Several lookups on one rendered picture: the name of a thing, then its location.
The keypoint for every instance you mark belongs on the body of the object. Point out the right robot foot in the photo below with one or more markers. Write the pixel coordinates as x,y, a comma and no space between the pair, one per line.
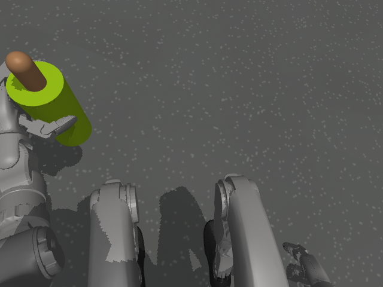
209,246

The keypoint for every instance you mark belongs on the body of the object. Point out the left robot hand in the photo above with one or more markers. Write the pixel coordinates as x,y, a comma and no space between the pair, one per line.
15,119

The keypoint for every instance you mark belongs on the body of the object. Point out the bottle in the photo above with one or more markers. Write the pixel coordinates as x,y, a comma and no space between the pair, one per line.
41,90

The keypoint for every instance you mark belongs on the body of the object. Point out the right robot hand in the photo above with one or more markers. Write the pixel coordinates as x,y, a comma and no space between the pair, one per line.
310,270

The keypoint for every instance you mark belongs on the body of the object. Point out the left robot arm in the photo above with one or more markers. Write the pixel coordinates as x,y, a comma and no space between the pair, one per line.
30,255

